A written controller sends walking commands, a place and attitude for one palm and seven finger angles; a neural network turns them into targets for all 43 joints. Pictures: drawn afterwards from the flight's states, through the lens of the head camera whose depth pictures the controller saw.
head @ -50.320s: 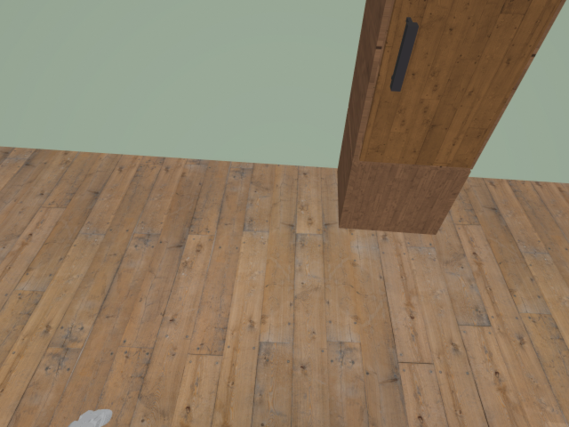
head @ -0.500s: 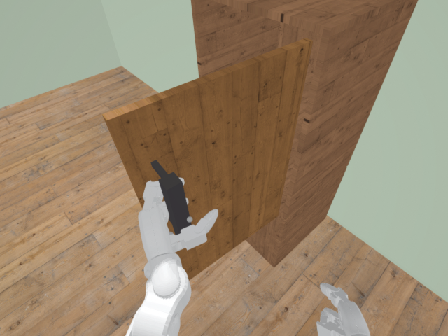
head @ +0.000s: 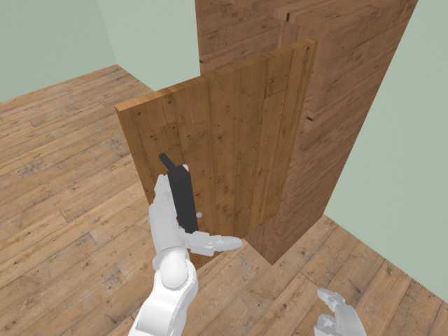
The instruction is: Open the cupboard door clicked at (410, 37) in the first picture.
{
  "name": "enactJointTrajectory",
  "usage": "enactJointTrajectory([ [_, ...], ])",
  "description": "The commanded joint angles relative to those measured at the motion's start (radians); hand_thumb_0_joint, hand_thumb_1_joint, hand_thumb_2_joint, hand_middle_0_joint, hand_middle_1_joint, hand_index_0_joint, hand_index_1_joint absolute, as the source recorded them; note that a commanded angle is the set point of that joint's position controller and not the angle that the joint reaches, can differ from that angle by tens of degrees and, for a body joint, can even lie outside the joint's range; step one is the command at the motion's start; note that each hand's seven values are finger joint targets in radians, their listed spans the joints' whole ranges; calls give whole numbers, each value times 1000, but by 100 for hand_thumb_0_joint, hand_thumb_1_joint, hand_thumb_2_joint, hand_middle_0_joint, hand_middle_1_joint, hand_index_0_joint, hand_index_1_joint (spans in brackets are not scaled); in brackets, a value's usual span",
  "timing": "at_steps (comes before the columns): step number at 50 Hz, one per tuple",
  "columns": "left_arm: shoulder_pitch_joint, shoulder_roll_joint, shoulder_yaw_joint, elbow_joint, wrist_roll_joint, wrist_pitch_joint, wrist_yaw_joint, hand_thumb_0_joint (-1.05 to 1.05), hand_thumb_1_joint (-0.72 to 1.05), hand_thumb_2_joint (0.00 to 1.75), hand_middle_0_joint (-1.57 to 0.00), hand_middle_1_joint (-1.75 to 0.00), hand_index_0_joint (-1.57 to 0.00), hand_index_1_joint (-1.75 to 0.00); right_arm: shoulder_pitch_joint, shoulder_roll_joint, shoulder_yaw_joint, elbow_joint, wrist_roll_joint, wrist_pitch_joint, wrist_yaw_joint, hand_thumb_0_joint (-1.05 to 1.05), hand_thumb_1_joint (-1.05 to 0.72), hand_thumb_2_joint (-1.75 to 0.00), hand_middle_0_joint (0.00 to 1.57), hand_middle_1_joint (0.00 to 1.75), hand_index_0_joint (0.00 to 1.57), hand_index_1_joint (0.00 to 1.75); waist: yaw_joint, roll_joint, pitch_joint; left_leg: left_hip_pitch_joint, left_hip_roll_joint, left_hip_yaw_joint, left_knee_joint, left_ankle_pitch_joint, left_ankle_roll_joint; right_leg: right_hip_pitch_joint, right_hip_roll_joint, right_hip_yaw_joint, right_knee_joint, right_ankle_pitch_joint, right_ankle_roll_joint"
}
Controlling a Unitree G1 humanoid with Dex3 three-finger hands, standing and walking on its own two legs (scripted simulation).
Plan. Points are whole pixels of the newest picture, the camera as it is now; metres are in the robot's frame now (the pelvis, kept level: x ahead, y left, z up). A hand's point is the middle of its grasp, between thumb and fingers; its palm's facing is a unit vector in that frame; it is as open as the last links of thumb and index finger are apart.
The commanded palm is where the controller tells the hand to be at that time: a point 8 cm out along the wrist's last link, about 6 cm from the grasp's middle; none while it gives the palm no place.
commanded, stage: slide the hand sideways off the handle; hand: left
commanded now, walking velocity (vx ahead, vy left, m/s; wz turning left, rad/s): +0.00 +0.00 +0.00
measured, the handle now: (178, 197) +0.34 +0.11 +0.09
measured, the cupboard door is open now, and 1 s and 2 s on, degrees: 85 87 87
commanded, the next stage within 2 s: draw the hand back to the body in 1.24 s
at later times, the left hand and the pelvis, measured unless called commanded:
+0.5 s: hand (192, 240) +0.25 +0.07 +0.09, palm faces -0.04 -1.00 +0.00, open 16.3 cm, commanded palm +0.22 +0.13 +0.09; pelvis +0.00 +0.00 +0.00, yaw -1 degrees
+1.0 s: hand (156, 264) +0.21 +0.12 +0.08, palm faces +0.00 -1.00 -0.03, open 16.3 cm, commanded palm +0.18 +0.18 +0.09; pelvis +0.01 -0.01 -0.01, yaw +0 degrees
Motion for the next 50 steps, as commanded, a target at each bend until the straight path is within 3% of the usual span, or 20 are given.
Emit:
enactJointTrajectory([
  [1,-233,-84,33,-228,12,-51,39,0,-50,30,-15,-30,-15,-30,-153,-86,-37,-174,2,-53,-9,0,-90,-90,20,30,20,30,19,-99,-163,107,-41,7,-87,154,30,-12,16,2,-157,143,-28],
  [2,-233,-86,33,-220,12,-49,41,0,-50,30,-15,-30,-15,-30,-154,-85,-36,-173,2,-52,-9,0,-90,-90,20,30,20,30,19,-101,-157,105,-41,7,-85,152,30,-15,16,0,-157,142,-28],
  [3,-215,10,-167,-199,108,-101,-180,0,-50,30,-15,-30,-15,-30,-60,-123,-34,-133,8,-47,1,0,-90,-90,20,30,20,30,-80,-163,-92,125,-36,0,-91,187,45,-69,13,35,-132,239,-21],
  [4,-251,93,-81,-276,61,-152,-305,0,-50,30,-15,-30,-15,-30,-46,-125,-50,-174,24,-46,-6,0,-90,-90,20,30,20,30,-43,-104,-176,126,-36,6,-90,208,50,-29,11,36,-106,296,-28],
  [5,-261,117,-87,-327,40,-193,-397,0,-50,30,-15,-30,-15,-30,-54,-119,-42,-194,28,-59,-14,0,-90,-90,20,30,20,30,-31,-36,-214,148,-42,14,-86,214,52,-13,8,38,-91,318,-29],
  [6,-267,118,-97,-333,7,-214,-476,0,-50,30,-15,-30,-15,-30,-43,-117,-37,-202,38,-74,-19,0,-90,-90,20,30,20,30,-43,-17,-221,163,-43,7,-83,219,54,-20,10,30,-82,324,-31],
  [8,-209,115,-48,-314,-96,-218,-573,0,-50,30,-15,-30,-15,-30,-57,-113,-25,-231,60,-105,-30,0,-90,-90,20,30,20,30,-29,-22,-189,141,-42,1,-90,161,48,-32,20,17,-95,264,-27],
  [10,-193,83,-6,-267,-179,-193,-580,0,-50,30,-15,-30,-15,-30,-72,-117,-15,-235,72,-132,-36,0,-90,-90,20,30,20,30,-30,-91,-122,105,-39,-13,-108,80,41,-60,28,2,-121,167,-17],
  [11,-166,98,36,-268,-197,-181,-564,0,-50,30,-15,-30,-15,-30,-78,-121,-17,-239,72,-142,-38,0,-90,-90,20,30,20,30,-10,-90,-131,98,-39,-14,-115,58,36,-57,29,0,-125,130,-16],
  [12,-161,112,62,-279,-200,-176,-541,0,-50,30,-15,-30,-15,-30,-79,-122,-17,-240,72,-152,-37,0,-90,-90,20,30,20,30,-6,-109,-138,97,-41,-15,-120,52,35,-52,29,-1,-129,115,-15],
  [15,-96,121,65,-350,-158,-174,-482,0,-50,30,-15,-30,-15,-30,-65,-117,-20,-254,67,-174,-19,0,-90,-90,20,30,20,30,14,-59,-174,114,-39,-9,-122,98,35,-35,26,-4,-105,150,-20],
  [17,-35,136,69,-363,-130,-180,-463,0,-50,30,-15,-30,-15,-30,-49,-120,-23,-257,62,-180,-9,0,-90,-90,20,30,20,30,8,-91,-167,107,-35,-4,-113,121,36,-39,28,-6,-95,178,-18],
  [21,27,168,80,-403,-102,-188,-460,0,-50,30,-15,-30,-15,-30,-43,-122,-25,-270,57,-183,-3,0,-90,-90,20,30,20,30,9,-71,-143,82,-36,8,-103,103,38,-49,26,7,-92,165,-18],
  [24,99,205,116,-421,-113,-186,-481,0,-50,30,-15,-30,-15,-30,-37,-126,-25,-275,58,-184,-6,0,-90,-90,20,30,20,30,12,-79,-134,66,-38,14,-93,105,41,-39,27,16,-99,174,-17],
  [25,117,189,106,-436,-122,-184,-490,0,-50,30,-15,-30,-15,-30,-43,-122,-21,-283,59,-186,-8,0,-90,-90,20,30,20,30,14,-82,-125,61,-40,17,-93,98,41,-43,25,16,-99,174,-13],
  [32,185,226,153,-508,-167,-213,-546,0,-50,30,-15,-30,-15,-30,-19,-128,-25,-279,64,-220,-23,0,-90,-90,20,30,20,30,0,-63,-125,48,-47,17,-61,110,42,-56,26,26,-92,201,-6],
  [41,345,298,244,-540,-214,-239,-623,0,-50,30,-15,-30,-15,-30,11,-140,-36,-286,69,-256,-37,0,-90,-90,20,30,20,30,6,-100,-137,-2,-54,17,-14,136,45,-44,17,50,-76,267,9],
  [44,391,314,271,-548,-234,-247,-651,0,-50,30,-15,-30,-15,-30,15,-142,-38,-287,75,-264,-39,0,-90,-90,20,30,20,30,10,-71,-137,-10,-56,16,-6,149,44,-38,17,53,-69,287,7],
  [50,437,334,315,-552,-271,-265,-695,0,-50,30,-15,-30,-15,-30,18,-145,-42,-290,81,-274,-50,0,-90,-90,20,30,20,30,6,-75,-117,-40,-57,13,17,137,42,-58,14,63,-65,281,15],
])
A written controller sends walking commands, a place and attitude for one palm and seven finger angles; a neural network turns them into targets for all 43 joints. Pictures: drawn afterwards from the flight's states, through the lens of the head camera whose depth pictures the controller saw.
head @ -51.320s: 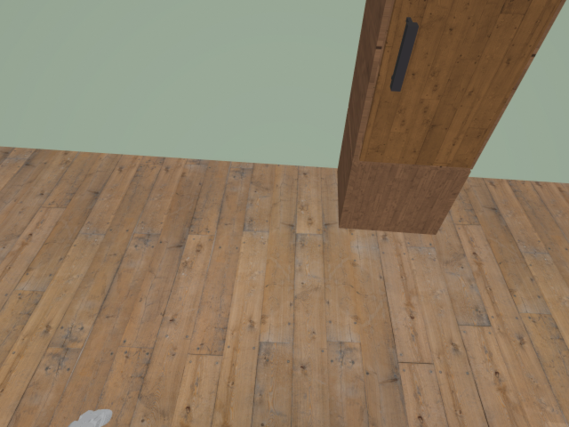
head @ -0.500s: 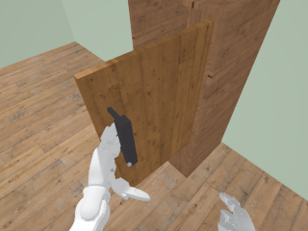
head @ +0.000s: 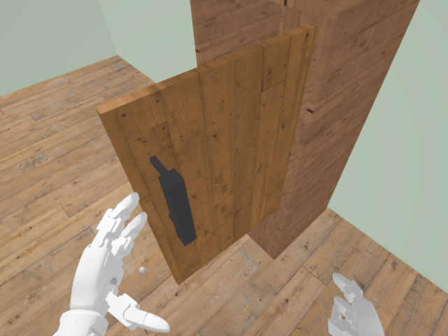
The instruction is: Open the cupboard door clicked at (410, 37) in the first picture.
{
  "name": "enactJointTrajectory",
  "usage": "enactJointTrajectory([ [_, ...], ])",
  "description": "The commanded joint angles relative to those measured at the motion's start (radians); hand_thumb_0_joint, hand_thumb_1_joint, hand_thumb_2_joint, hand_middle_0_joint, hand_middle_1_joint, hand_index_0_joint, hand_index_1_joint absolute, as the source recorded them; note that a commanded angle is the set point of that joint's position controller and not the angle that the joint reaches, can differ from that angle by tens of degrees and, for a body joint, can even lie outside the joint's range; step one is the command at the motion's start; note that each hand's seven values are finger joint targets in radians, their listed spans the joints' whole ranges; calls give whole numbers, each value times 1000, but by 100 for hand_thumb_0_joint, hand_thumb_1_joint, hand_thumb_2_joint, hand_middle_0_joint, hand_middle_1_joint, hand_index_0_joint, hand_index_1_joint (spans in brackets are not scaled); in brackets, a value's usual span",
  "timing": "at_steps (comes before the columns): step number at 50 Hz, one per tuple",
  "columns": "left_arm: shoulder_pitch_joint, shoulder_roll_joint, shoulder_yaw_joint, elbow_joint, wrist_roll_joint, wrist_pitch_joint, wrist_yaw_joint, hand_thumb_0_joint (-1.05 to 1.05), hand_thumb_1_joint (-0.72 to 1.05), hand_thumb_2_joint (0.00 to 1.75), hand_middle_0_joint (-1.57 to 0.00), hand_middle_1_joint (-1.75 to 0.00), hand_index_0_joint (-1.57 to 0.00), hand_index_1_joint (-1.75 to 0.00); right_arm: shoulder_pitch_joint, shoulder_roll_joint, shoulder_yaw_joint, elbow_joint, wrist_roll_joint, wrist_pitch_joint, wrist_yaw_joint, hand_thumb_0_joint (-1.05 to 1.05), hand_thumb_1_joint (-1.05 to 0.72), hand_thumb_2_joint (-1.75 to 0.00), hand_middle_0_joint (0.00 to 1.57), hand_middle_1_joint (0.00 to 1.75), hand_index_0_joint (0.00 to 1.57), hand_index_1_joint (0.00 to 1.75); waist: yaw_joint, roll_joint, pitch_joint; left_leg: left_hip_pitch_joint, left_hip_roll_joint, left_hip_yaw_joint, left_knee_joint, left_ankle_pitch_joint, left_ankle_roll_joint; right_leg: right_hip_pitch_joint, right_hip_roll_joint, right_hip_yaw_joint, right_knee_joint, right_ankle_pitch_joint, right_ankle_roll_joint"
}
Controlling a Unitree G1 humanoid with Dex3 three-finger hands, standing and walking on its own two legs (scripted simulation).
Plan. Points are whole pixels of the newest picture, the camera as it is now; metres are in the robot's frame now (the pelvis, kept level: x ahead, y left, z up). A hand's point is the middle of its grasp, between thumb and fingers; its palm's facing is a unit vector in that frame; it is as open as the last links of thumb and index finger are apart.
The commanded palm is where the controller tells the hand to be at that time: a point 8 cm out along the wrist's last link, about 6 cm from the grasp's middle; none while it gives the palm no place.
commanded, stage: slide the hand sideways off the handle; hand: left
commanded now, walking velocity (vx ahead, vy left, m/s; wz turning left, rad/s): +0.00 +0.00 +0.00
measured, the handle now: (172, 202) +0.31 +0.11 +0.10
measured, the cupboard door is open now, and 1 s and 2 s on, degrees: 87 87 87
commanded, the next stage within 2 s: draw the hand back to the body in 0.24 s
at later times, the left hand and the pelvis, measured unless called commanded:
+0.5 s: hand (119, 280) +0.18 +0.16 +0.10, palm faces -0.02 -1.00 -0.05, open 16.3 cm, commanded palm +0.15 +0.22 +0.11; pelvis -0.01 +0.02 -0.01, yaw +0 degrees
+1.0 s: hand (59, 267) +0.18 +0.22 +0.15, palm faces +0.23 -0.93 -0.29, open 15.3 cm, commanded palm +0.14 +0.27 +0.16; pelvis -0.01 +0.02 +0.02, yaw +0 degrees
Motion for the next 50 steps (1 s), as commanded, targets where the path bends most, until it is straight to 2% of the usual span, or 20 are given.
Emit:
enactJointTrajectory([
  [1,-41,86,79,-240,-32,-89,-35,0,-50,30,-15,-30,-15,-30,-82,-88,-44,-176,8,-72,-16,0,-90,-90,20,30,20,30,-6,-79,-102,47,-65,19,-64,188,59,29,8,65,-161,345,29],
  [4,-11,112,120,-223,-52,-95,-59,0,-50,30,-15,-30,-15,-30,-79,-91,-48,-168,9,-77,-23,0,-90,-90,20,30,20,30,-2,-99,-111,33,-65,15,-50,188,58,38,6,78,-163,349,32],
  [5,6,121,135,-229,-57,-99,-67,0,-50,30,-15,-30,-15,-30,-82,-91,-49,-169,11,-79,-23,0,-90,-90,20,30,20,30,7,-71,-122,37,-64,14,-54,196,57,39,8,69,-152,352,27],
  [7,20,98,104,-261,-65,-105,-82,0,-50,30,-15,-30,-15,-30,-80,-89,-48,-178,16,-87,-22,0,-90,-90,20,30,20,30,5,-27,-132,60,-64,13,-61,218,59,26,18,41,-132,364,19],
  [8,28,96,101,-256,-69,-102,-87,0,-50,30,-15,-30,-15,-30,-76,-90,-49,-179,16,-89,-23,0,-90,-90,20,30,20,30,0,-50,-121,55,-63,10,-61,215,59,17,21,33,-129,361,21],
  [11,26,89,84,-270,-69,-98,-94,0,-50,30,-15,-30,-15,-30,-77,-93,-48,-183,18,-96,-23,0,-90,-90,20,30,20,30,-5,-38,-109,53,-63,6,-61,206,61,-6,25,24,-121,334,18],
  [17,34,76,63,-279,-48,-84,-67,0,-50,30,-15,-30,-15,-30,-75,-91,-49,-195,17,-102,-21,0,-90,-90,20,30,20,30,-1,-51,-104,38,-60,-3,-62,162,59,-36,30,11,-108,254,14],
  [19,3,122,95,-320,-36,-80,-46,0,-50,30,-15,-30,-15,-30,-76,-93,-46,-193,16,-100,-23,0,-90,-90,20,30,20,30,6,-25,-121,50,-56,-6,-71,163,59,-24,32,9,-105,240,8],
  [22,40,117,104,-360,-36,-62,-31,0,-50,30,-15,-30,-15,-30,-74,-80,-41,-201,19,-102,-22,0,-90,-90,20,30,20,30,19,5,-149,73,-53,-5,-85,183,57,-5,34,-3,-99,261,5],
  [25,62,107,101,-357,-43,-33,-34,0,-50,30,-15,-30,-15,-30,-86,-83,-37,-201,25,-99,-22,0,-90,-90,20,30,20,30,15,-25,-114,70,-50,-6,-96,177,57,-2,37,-6,-116,261,9],
  [29,72,144,154,-346,-62,13,-47,0,-50,30,-15,-30,-15,-30,-99,-85,-32,-190,27,-98,-27,0,-90,-90,20,30,20,30,21,-40,-73,59,-50,-7,-114,147,58,16,37,-4,-149,230,10],
  [35,15,179,213,-366,-99,36,-81,0,-50,30,-15,-30,-15,-30,-107,-93,-26,-173,31,-117,-44,0,-90,-90,20,30,20,30,18,-47,-63,91,-52,-7,-130,134,60,26,35,5,-192,206,15],
  [37,-17,191,226,-372,-111,39,-95,0,-50,30,-15,-30,-15,-30,-108,-96,-22,-161,33,-128,-47,0,-90,-90,20,30,20,30,16,-18,-55,107,-54,-11,-140,135,58,31,34,5,-203,207,14],
  [38,-22,187,224,-382,-115,42,-102,0,-47,32,-15,-30,-15,-30,-110,-97,-21,-160,35,-135,-47,0,-90,-90,20,30,20,30,19,3,-60,120,-54,-12,-148,136,57,35,35,2,-205,206,13],
  [42,-41,221,276,-342,-135,75,-124,0,-32,37,-16,-30,-16,-30,-122,-101,-18,-138,39,-150,-55,0,-90,-90,20,30,20,30,25,-17,-35,129,-53,-14,-171,129,58,56,33,7,-243,193,14],
  [43,-115,362,301,-450,23,64,30,0,-29,39,-16,-30,-16,-30,-142,-90,-18,-151,23,-140,-82,0,-90,-90,20,30,20,30,59,-3,-9,151,-50,16,-206,120,54,74,12,69,-326,175,2],
  [44,-56,309,298,-404,41,79,100,0,-26,40,-16,-30,-16,-30,-135,-73,-13,-132,10,-140,-90,0,-90,-90,20,30,20,30,42,-28,46,167,-53,24,-209,100,52,55,5,69,-379,117,3],
  [45,-21,251,245,-378,69,90,135,0,-22,42,-16,-30,-16,-30,-135,-71,-6,-121,5,-131,-90,0,-90,-90,20,30,20,30,37,-15,57,190,-50,25,-224,95,54,67,-1,56,-382,100,6],
  [48,-3,240,231,-364,107,94,189,0,-12,47,-16,-30,-16,-30,-148,-75,-9,-103,-1,-112,-86,0,-90,-90,20,30,20,30,34,-1,55,256,-43,28,-278,119,57,114,0,40,-405,129,9],
  [50,-6,269,257,-366,121,86,211,0,-5,50,-17,-30,-17,-30,-160,-79,-12,-88,-7,-110,-87,0,-90,-90,20,30,20,30,37,-20,39,289,-40,31,-310,150,61,164,-1,37,-424,168,11],
])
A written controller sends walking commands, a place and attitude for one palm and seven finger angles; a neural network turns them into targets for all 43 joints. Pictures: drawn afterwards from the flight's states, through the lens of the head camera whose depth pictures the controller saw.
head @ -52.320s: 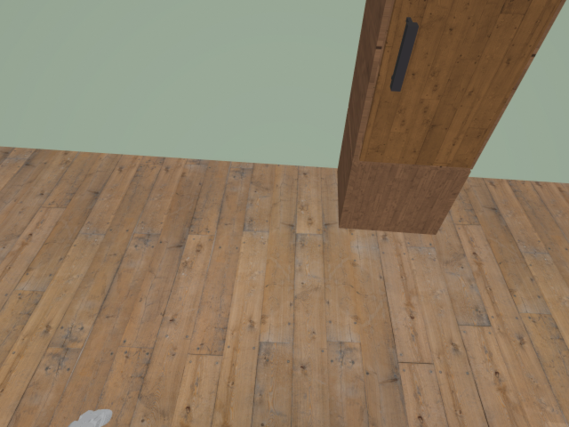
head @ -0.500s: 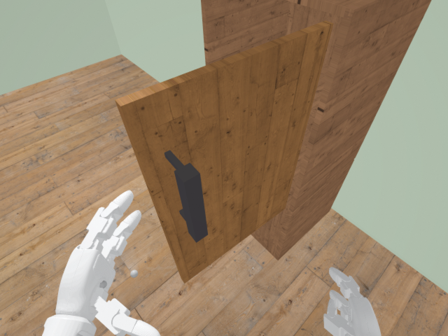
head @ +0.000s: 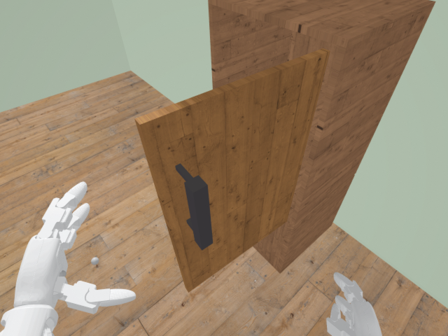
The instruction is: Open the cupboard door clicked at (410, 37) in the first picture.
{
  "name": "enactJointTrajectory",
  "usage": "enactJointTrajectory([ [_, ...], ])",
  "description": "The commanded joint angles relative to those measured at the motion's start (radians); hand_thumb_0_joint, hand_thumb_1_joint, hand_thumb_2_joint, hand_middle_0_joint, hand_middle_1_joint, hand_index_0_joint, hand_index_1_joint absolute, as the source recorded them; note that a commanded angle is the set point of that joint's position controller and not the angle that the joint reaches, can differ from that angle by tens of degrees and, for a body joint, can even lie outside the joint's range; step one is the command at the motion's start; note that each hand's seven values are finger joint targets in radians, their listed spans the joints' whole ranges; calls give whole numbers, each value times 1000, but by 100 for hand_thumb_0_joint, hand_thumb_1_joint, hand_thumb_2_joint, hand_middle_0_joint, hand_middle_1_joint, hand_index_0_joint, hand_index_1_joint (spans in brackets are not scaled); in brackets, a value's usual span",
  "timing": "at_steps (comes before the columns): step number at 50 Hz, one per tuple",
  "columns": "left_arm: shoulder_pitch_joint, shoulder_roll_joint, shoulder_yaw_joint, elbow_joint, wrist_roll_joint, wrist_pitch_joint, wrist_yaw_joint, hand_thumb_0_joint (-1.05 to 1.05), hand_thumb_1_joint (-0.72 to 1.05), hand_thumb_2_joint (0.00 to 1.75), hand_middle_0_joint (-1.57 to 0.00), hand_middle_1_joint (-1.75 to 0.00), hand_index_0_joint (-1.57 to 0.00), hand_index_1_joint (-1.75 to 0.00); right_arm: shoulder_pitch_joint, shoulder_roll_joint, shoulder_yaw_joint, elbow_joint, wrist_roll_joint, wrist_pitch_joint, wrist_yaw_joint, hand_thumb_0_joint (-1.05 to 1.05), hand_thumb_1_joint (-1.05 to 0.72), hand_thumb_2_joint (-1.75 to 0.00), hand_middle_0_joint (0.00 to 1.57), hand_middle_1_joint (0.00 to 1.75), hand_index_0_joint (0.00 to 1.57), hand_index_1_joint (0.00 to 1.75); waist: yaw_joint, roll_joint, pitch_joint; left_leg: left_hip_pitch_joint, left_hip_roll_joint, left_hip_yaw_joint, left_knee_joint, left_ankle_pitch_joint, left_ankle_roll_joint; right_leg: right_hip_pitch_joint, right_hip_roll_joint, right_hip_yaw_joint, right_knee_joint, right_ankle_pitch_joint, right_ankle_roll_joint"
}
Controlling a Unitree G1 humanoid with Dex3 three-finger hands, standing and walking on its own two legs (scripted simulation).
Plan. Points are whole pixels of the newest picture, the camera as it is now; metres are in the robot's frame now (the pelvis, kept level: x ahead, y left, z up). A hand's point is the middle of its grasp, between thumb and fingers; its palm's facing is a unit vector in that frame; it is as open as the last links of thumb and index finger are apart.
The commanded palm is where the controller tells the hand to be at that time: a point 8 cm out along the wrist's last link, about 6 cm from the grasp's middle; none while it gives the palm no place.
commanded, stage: draw the hand back to the body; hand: left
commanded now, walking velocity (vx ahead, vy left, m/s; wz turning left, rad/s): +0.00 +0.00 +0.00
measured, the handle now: (193, 207) +0.32 +0.10 +0.08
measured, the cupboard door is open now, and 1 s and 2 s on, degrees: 87 87 87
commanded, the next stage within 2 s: step back with the hand held close in 0.92 s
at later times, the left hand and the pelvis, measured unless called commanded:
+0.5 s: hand (56, 216) +0.22 +0.26 +0.17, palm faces +0.42 -0.82 -0.39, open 9.5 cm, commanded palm +0.18 +0.30 +0.19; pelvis +0.03 +0.01 +0.02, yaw -2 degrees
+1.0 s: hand (57, 215) +0.22 +0.26 +0.18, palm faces +0.44 -0.81 -0.38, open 7.4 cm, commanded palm +0.17 +0.29 +0.19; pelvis +0.03 +0.00 +0.02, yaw -2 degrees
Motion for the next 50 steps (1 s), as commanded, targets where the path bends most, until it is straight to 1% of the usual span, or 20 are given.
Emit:
enactJointTrajectory([
  [1,-46,137,97,-196,48,-75,76,0,-1,51,-17,-30,-17,-30,-144,-84,-42,-142,-13,-52,-13,0,-90,-90,20,30,20,30,10,-42,-4,134,-37,26,-191,102,40,-9,-6,29,-236,90,-11],
  [3,-58,146,109,-211,57,-82,85,0,6,54,-17,-30,-17,-30,-151,-85,-43,-130,-16,-52,-11,0,-90,-90,20,30,20,30,12,-17,-11,167,-36,30,-219,141,40,25,-5,25,-243,141,-12],
  [5,-72,150,121,-192,59,-82,92,0,13,57,-17,-30,-17,-30,-160,-86,-43,-116,-19,-49,-10,0,-90,-90,20,30,20,30,12,-43,7,180,-33,29,-247,152,40,50,-3,22,-262,152,-10],
  [8,-104,153,135,-206,65,-89,97,0,23,62,-18,-30,-18,-30,-160,-90,-45,-101,-22,-48,-5,0,-90,-90,20,30,20,30,13,13,-4,217,-32,30,-276,197,36,86,-1,17,-269,195,-13],
  [11,-108,163,159,-182,63,-88,100,0,34,66,-18,-30,-18,-30,-165,-92,-49,-90,-24,-44,0,0,-90,-90,20,30,20,30,19,-34,-3,232,-28,28,-300,237,37,120,2,15,-278,238,-12],
  [16,-108,179,199,-190,63,-88,98,0,51,74,-19,-30,-19,-30,-169,-94,-55,-80,-25,-28,14,0,-90,-90,20,30,20,30,27,6,-25,264,-24,31,-313,350,32,167,5,17,-275,331,-15],
  [19,-112,202,240,-160,57,-82,99,0,62,78,-19,-30,-19,-30,-175,-94,-59,-73,-26,-13,18,0,-90,-90,20,30,20,30,33,-29,-11,264,-23,36,-316,371,32,180,8,17,-288,360,-15],
  [21,-135,203,252,-175,53,-81,97,0,69,81,-19,-30,-19,-30,-172,-93,-62,-76,-25,-2,20,0,-90,-90,20,30,20,30,29,0,-29,282,-21,40,-317,404,31,187,6,19,-284,386,-12],
  [27,-190,235,304,-160,45,-75,99,0,90,90,-20,-30,-20,-30,-178,-94,-68,-67,-24,17,23,0,-90,-90,20,30,20,30,29,-4,-36,299,-22,48,-314,441,33,196,6,21,-294,428,-9],
  [30,-162,185,257,-115,44,-68,90,0,90,90,-20,-30,-20,-30,-181,-95,-71,-66,-22,25,27,0,-90,-90,20,30,20,30,23,-8,-1,298,-20,53,-322,420,35,180,6,20,-305,412,-6],
  [31,-177,190,257,-130,44,-68,90,0,90,90,-20,-30,-20,-30,-180,-99,-72,-69,-21,27,30,0,-90,-90,20,30,20,30,24,3,-10,300,-21,49,-326,415,35,182,7,22,-307,400,-7],
  [32,-189,210,269,-148,45,-73,92,0,90,90,-20,-30,-20,-30,-182,-99,-75,-70,-23,26,29,0,-90,-90,20,30,20,30,26,-11,-32,308,-23,50,-325,411,37,189,6,23,-306,405,-6],
  [36,-176,224,286,-149,44,-75,94,0,90,90,-20,-30,-20,-30,-186,-97,-75,-69,-24,27,26,0,-90,-90,20,30,20,30,31,-29,-36,302,-26,52,-324,405,39,200,7,25,-310,415,-6],
  [40,-188,227,289,-155,46,-80,96,0,90,90,-20,-30,-20,-30,-191,-92,-74,-65,-23,22,23,0,-90,-90,20,30,20,30,29,9,-16,300,-29,55,-327,377,36,188,6,27,-320,392,-8],
  [41,-189,230,291,-161,46,-84,96,0,90,90,-20,-30,-20,-30,-189,-91,-75,-64,-23,19,23,0,-90,-90,20,30,20,30,28,0,-22,307,-29,56,-327,374,37,188,6,27,-322,391,-7],
  [42,-184,231,294,-160,46,-85,96,0,90,90,-20,-30,-20,-30,-187,-91,-76,-62,-23,17,22,0,-90,-90,20,30,20,30,29,19,-27,310,-30,58,-326,372,37,187,6,29,-323,389,-8],
  [44,-177,227,292,-139,44,-83,96,0,90,90,-20,-30,-20,-30,-186,-93,-76,-57,-24,17,22,0,-90,-90,20,30,20,30,28,-12,-16,301,-29,57,-327,366,37,191,7,28,-329,389,-8],
  [47,-179,224,290,-140,42,-88,93,0,90,90,-20,-30,-20,-30,-189,-94,-79,-58,-23,15,22,0,-90,-90,20,30,20,30,28,-19,-15,305,-30,61,-329,356,40,184,7,31,-333,385,-3],
  [48,-179,216,283,-141,45,-90,92,0,90,90,-20,-30,-20,-30,-190,-92,-80,-55,-22,14,23,0,-90,-90,20,30,20,30,25,-2,-12,310,-29,64,-328,364,40,181,8,32,-333,391,-4],
  [50,-174,217,286,-127,44,-90,91,0,90,90,-20,-30,-20,-30,-191,-94,-80,-54,-24,13,23,0,-90,-90,20,30,20,30,28,-27,-12,307,-29,61,-331,362,41,186,7,31,-334,393,-3],
])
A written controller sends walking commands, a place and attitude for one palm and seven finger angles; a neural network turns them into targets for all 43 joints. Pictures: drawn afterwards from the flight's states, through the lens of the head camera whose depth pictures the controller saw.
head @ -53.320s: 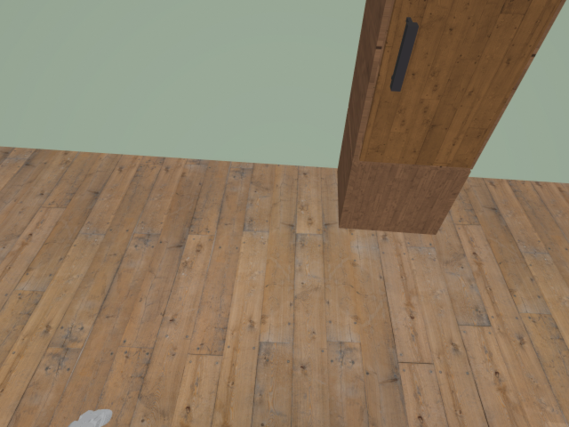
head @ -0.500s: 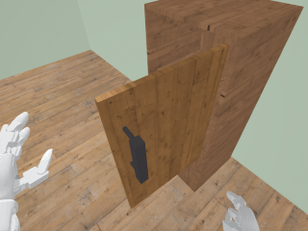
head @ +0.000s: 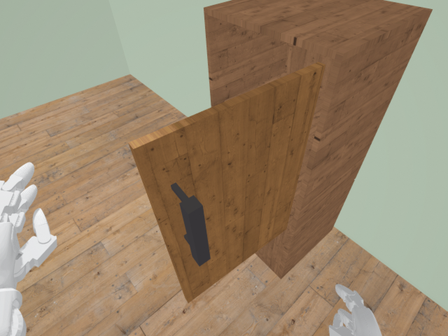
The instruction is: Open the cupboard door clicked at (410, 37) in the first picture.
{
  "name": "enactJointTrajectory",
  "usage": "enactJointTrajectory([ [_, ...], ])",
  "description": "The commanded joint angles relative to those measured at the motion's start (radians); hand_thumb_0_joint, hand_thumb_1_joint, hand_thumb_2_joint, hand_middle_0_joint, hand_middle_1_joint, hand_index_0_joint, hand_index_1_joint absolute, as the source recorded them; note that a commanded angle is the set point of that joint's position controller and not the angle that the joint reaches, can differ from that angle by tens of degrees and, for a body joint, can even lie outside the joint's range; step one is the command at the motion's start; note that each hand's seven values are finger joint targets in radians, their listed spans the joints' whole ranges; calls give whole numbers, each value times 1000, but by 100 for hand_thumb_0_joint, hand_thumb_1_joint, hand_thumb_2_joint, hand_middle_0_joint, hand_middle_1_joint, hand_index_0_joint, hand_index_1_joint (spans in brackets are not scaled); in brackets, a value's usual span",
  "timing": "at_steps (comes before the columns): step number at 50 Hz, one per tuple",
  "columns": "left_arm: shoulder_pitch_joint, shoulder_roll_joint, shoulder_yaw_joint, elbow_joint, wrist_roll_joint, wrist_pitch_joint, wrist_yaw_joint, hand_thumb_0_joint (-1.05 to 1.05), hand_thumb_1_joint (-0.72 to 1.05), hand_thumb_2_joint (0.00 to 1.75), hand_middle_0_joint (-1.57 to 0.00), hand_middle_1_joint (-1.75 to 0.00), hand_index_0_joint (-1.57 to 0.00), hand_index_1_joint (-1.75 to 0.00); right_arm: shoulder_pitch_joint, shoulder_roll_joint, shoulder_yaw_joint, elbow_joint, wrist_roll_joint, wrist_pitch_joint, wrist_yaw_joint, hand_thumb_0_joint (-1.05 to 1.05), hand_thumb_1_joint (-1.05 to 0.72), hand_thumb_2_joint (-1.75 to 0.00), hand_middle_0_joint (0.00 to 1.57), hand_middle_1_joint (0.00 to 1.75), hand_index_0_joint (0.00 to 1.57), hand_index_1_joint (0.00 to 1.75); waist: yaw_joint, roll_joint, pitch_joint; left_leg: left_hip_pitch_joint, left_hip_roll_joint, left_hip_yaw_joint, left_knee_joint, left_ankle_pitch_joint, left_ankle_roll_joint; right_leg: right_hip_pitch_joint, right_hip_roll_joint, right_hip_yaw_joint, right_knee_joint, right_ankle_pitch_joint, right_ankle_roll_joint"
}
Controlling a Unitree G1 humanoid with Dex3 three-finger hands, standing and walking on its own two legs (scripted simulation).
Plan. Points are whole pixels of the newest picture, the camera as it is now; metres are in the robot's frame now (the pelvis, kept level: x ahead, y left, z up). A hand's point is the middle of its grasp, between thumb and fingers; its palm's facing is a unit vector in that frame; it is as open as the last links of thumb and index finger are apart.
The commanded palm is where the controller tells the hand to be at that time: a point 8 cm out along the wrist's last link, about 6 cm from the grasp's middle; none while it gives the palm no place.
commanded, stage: step back with the hand held close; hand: left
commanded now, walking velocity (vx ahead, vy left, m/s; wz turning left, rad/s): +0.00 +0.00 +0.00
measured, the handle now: (189, 225) +0.29 +0.11 +0.05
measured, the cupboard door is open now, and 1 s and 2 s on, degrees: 87 87 87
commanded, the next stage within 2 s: stop stepping back and stand still in 1.04 s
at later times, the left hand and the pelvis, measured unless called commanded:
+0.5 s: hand (23, 272) +0.15 +0.28 +0.15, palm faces +0.36 -0.79 -0.50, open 7.4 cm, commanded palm +0.08 +0.32 +0.17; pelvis -0.06 +0.02 -0.01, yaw -1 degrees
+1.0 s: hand out of the picture +0.05 +0.31 +0.16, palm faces +0.51 -0.74 -0.44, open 7.4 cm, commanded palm -0.03 +0.34 +0.17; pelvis -0.15 +0.03 -0.02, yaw +3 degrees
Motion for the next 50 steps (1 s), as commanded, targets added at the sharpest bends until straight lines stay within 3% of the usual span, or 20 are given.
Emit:
enactJointTrajectory([
  [1,-82,185,113,-201,4,-73,11,0,90,90,-20,-30,-20,-30,-137,-98,-41,-166,1,-63,-10,0,-90,-90,20,30,20,30,5,-26,-78,46,-24,15,-37,256,42,-49,7,-6,-58,280,-4],
  [2,-148,212,124,-277,5,-83,13,0,90,90,-20,-30,-20,-30,-146,-97,-40,-172,2,-68,-11,0,-90,-90,20,30,20,30,7,5,-107,57,-28,14,-34,244,43,-44,4,-1,-59,269,-5],
  [3,-217,336,245,-310,9,-121,17,0,90,90,-20,-30,-20,-30,-129,-115,-36,-199,9,-45,-10,0,-90,-90,20,30,20,30,-40,-38,-13,-10,-6,3,14,208,56,-161,-43,68,-111,353,-2],
  [5,-67,236,171,-178,13,-123,1,0,90,90,-20,-30,-20,-30,-131,-103,-42,-181,6,-14,-13,0,-90,-90,20,30,20,30,-48,-88,-13,-33,-6,-8,40,193,48,-172,-73,63,-100,389,-6],
  [8,35,198,134,-201,13,-117,-5,0,90,90,-20,-30,-20,-30,-114,-118,-54,-210,9,16,-6,0,-90,-90,20,30,20,30,-52,-38,-111,-19,13,2,39,292,45,-144,-71,44,-47,418,4],
  [12,68,242,176,-254,13,-117,8,0,90,90,-20,-30,-20,-30,-114,-116,-65,-238,15,41,-13,0,-90,-90,20,30,20,30,-50,-63,-173,-22,33,-4,35,393,41,-126,-56,28,5,447,14],
  [19,91,285,220,-327,14,-131,33,0,90,90,-20,-30,-20,-30,-114,-114,-72,-258,18,46,-23,0,-90,-90,20,30,20,30,-50,-11,-183,-121,41,-20,34,298,43,-124,-60,49,45,382,11],
  [26,99,262,221,-353,31,-166,50,0,90,90,-20,-30,-20,-30,-94,-127,-70,-266,17,6,-18,0,-90,-90,20,30,20,30,-57,75,-105,-371,84,-94,-83,-148,74,-99,-17,49,116,75,13],
  [31,69,249,243,-345,54,-193,52,0,90,90,-20,-30,-20,-30,-79,-138,-76,-266,17,-37,-15,0,-90,-90,20,30,20,30,-53,134,-81,-620,153,-179,-175,-433,118,27,40,24,295,11,21],
  [35,62,253,242,-354,50,-206,47,0,90,90,-20,-30,-20,-30,-60,-120,-81,-253,13,-58,-8,0,-90,-90,20,30,20,30,-64,-18,-72,-519,56,-94,15,-400,79,-161,-23,156,116,-136,-20],
  [37,48,254,221,-346,44,-205,55,0,90,90,-20,-30,-20,-30,-33,-107,-84,-215,10,-51,-3,0,-90,-90,20,30,20,30,-73,-193,-56,-259,-46,-12,365,-244,13,-522,-185,346,-128,-374,-105],
  [38,17,249,198,-351,45,-200,62,0,90,90,-20,-30,-20,-30,-29,-96,-78,-185,4,-44,4,0,-90,-90,20,30,20,30,-76,-263,-73,-166,-58,-5,517,-181,6,-610,-262,371,-170,-348,-139],
  [39,-6,246,197,-359,48,-200,68,0,90,90,-20,-30,-20,-30,-28,-93,-73,-170,-3,-41,9,0,-90,-90,20,30,20,30,-84,-250,-109,-127,-53,-10,539,-152,12,-592,-265,338,-142,-190,-146],
  [41,-33,261,208,-348,46,-184,72,0,90,90,-20,-30,-20,-30,-47,-81,-59,-177,3,-36,-1,0,-90,-90,20,30,20,30,-88,-217,-76,-122,-30,-20,280,-142,21,-526,-187,206,-37,-73,-77],
  [42,-45,268,213,-355,42,-185,70,0,90,90,-20,-30,-20,-30,-63,-98,-61,-184,6,-39,-10,0,-90,-90,20,30,20,30,-87,-122,-38,-166,-5,-52,92,-143,36,-498,-119,165,49,-72,-36],
  [44,-61,293,255,-406,52,-211,78,0,90,90,-20,-30,-20,-30,-94,-136,-74,-211,4,-61,-25,0,-90,-90,20,30,20,30,-62,215,-61,-408,255,-350,-159,-138,140,-293,44,31,422,-42,30],
  [45,-19,284,272,-386,46,-220,69,0,90,90,-20,-30,-20,-30,-73,-109,-76,-193,-8,-78,-17,0,-90,-90,20,30,20,30,-73,269,-146,-502,324,-427,-294,-355,181,-191,86,65,706,-196,27],
  [46,-40,280,270,-406,49,-221,70,0,90,90,-20,-30,-20,-30,-63,-103,-87,-190,-12,-88,-7,0,-90,-90,20,30,20,30,-78,221,-116,-497,332,-443,-284,-328,206,-256,82,101,836,-218,17],
  [48,-5,241,236,-408,39,-221,72,0,90,90,-20,-30,-20,-30,-66,-102,-95,-162,-11,-106,14,0,-90,-90,20,30,20,30,-68,92,-127,-287,278,-316,-148,-41,198,-394,53,105,775,-214,12],
  [50,57,215,204,-413,27,-212,72,0,90,90,-20,-30,-20,-30,-65,-98,-89,-153,-8,-114,23,0,-90,-90,20,30,20,30,-66,137,-170,-180,256,-259,-130,109,180,-387,51,61,650,-237,17],
])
